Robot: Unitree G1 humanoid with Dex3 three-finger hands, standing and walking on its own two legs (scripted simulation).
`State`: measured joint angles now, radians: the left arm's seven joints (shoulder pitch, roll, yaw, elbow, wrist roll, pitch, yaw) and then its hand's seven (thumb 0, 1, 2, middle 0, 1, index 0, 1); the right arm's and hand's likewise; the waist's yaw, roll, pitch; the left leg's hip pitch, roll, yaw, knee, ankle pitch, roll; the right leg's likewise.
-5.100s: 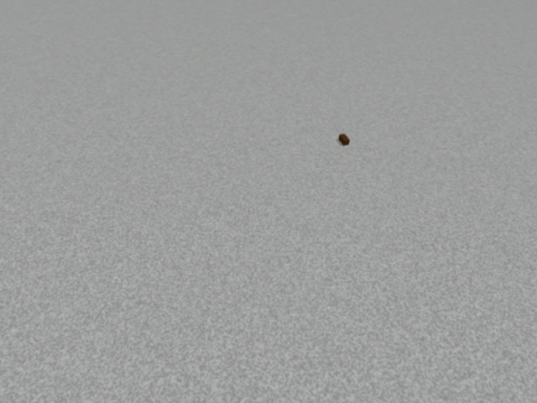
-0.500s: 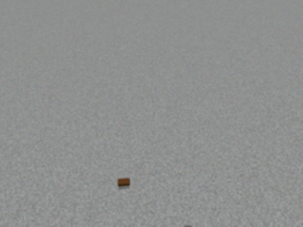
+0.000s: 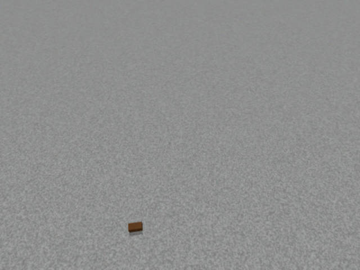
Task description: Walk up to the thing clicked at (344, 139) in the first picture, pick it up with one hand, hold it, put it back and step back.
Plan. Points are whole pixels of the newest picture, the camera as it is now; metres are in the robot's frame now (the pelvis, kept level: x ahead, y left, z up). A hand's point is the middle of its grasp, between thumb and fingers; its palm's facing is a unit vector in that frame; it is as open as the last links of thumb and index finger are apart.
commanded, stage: walk up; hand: left
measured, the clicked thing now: (135, 227) +0.50 +0.24 -0.75
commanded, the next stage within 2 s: stand in 1.14 s
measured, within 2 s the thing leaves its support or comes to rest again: neither
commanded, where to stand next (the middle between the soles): +0.12 -0.02 m, yaw +1 degrees
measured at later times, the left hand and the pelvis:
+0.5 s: hand out of the picture +0.13 +0.23 -0.14, palm faces -0.02 -0.94 -0.33, open 7.4 cm; pelvis +0.02 -0.01 +0.02, yaw -1 degrees
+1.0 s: hand out of the picture +0.12 +0.24 -0.14, palm faces -0.04 -0.94 -0.33, open 7.4 cm; pelvis +0.02 +0.00 +0.02, yaw -2 degrees
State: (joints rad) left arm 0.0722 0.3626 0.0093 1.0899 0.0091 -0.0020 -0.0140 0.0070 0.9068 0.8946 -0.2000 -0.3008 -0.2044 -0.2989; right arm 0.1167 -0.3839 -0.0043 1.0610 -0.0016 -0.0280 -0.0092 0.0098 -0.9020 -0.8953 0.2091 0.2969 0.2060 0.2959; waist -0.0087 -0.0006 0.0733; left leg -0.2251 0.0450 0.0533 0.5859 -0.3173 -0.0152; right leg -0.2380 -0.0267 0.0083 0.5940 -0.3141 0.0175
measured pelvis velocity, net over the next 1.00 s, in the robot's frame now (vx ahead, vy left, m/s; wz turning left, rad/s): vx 0.02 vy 0.00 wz -0.03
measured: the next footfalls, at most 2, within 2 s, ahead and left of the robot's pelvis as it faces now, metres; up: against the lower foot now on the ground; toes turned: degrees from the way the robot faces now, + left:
none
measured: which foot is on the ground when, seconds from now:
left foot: down 0.00-1.00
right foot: down 0.00-1.00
